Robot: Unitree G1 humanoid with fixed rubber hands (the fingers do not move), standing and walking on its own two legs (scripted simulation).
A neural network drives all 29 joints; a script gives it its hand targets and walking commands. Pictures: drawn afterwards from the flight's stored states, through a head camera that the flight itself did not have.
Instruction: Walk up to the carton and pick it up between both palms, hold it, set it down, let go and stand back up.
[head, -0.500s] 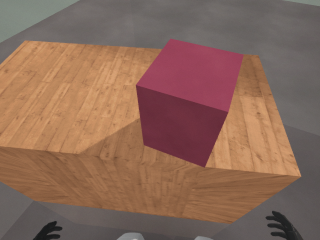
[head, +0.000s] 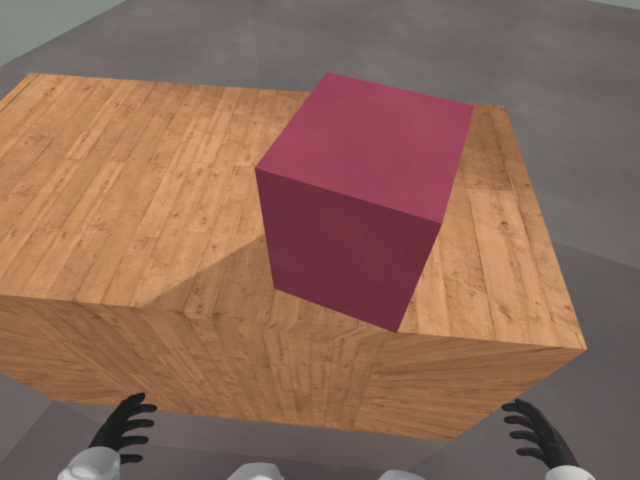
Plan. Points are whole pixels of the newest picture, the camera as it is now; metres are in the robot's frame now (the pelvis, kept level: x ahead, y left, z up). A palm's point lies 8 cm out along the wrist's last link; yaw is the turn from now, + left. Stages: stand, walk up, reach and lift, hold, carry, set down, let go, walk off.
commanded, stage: reach and lift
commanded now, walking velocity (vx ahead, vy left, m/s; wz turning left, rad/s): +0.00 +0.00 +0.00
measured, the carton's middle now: (362, 207) +0.45 -0.03 +0.07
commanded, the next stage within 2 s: none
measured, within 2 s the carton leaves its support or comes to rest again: neither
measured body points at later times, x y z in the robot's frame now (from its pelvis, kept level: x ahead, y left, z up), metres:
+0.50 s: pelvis -0.02 +0.02 +0.01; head -0.05 +0.03 +0.46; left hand +0.17 +0.29 -0.04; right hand +0.15 -0.25 -0.04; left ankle +0.02 +0.13 -0.72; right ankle +0.01 -0.10 -0.72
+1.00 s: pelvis -0.01 +0.01 +0.01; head -0.03 +0.03 +0.46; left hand +0.21 +0.25 +0.00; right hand +0.19 -0.22 +0.01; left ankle +0.02 +0.13 -0.72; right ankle +0.01 -0.10 -0.72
